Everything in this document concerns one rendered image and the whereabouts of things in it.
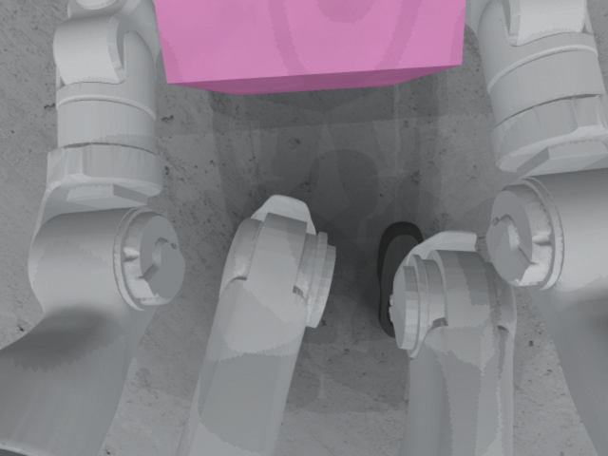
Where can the carton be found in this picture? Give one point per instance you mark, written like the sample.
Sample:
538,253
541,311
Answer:
245,47

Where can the left robot upper arm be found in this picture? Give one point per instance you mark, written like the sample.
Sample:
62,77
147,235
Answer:
99,277

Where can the right robot upper arm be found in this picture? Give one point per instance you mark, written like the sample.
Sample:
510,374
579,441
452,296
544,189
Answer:
549,233

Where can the robot left forearm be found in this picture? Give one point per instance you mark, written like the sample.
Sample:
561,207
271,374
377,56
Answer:
105,56

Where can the right robot shin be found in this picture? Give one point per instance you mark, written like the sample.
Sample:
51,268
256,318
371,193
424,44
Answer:
465,241

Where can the robot right thigh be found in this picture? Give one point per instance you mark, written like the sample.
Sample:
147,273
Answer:
461,378

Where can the robot right forearm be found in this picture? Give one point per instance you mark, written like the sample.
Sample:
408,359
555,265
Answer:
541,71

